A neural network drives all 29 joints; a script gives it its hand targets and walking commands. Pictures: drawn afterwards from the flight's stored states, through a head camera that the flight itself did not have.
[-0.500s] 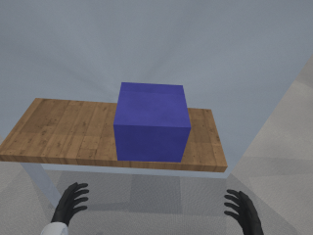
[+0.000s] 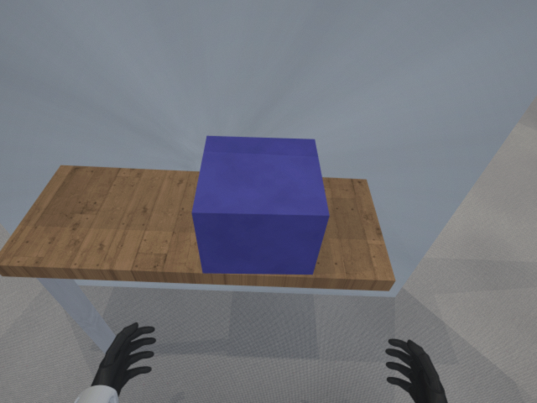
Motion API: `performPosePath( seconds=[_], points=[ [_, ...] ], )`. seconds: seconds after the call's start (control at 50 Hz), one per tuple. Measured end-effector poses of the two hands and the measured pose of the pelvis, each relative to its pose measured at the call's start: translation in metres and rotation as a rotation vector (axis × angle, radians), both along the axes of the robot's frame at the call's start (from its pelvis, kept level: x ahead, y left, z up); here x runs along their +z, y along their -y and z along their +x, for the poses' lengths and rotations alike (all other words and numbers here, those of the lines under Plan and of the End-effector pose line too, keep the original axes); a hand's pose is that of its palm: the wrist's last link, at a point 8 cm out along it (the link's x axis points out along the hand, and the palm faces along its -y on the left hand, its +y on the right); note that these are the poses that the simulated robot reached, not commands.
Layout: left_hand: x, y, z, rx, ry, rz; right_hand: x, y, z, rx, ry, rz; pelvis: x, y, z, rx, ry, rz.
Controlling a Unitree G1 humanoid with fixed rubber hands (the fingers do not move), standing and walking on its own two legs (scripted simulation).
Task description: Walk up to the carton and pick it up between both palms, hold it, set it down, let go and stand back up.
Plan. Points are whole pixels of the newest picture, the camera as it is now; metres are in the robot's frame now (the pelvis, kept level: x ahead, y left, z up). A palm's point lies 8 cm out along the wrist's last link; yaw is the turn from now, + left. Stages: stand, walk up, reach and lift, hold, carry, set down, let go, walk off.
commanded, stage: set down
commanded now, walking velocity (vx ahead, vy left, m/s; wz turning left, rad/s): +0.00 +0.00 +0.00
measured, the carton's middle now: (259, 205) +0.50 +0.04 -0.02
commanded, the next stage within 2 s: let go in 0.14 s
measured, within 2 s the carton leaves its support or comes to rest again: neither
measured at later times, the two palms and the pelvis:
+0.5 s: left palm (112, 385) +0.16 +0.24 -0.07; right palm (420, 399) +0.17 -0.21 -0.07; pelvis +0.00 +0.00 +0.00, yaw +0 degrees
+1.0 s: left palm (72, 394) +0.15 +0.29 -0.07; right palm out of the picture +0.15 -0.24 -0.07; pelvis +0.01 +0.01 +0.00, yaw +0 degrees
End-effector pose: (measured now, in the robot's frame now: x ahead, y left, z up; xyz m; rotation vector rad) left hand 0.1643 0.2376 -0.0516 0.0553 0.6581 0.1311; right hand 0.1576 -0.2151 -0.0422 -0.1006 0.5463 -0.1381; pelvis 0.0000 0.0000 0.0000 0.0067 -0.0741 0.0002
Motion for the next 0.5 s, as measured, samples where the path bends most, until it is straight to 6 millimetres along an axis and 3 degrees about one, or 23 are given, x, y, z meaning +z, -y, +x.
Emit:
performPosePath(
  seconds=[0.18, 0.32, 0.5],
  points=[
    [-0.011, -0.003, -0.015, 0.012, -0.077, -0.001, -0.007, -0.002, 0.000, 0.033, -0.029, -0.035, 0.000, -0.001, -0.006, 0.000, 0.011, -0.001],
    [-0.007, -0.002, -0.002, 0.006, -0.070, 0.001, -0.007, -0.004, 0.014, 0.054, -0.035, -0.047, 0.000, -0.001, -0.005, 0.000, 0.010, -0.001],
    [-0.015, -0.001, 0.000, 0.009, -0.126, 0.005, -0.024, -0.001, 0.010, 0.053, -0.120, -0.039, 0.000, 0.000, 0.000, 0.000, 0.003, 0.000]
  ],
)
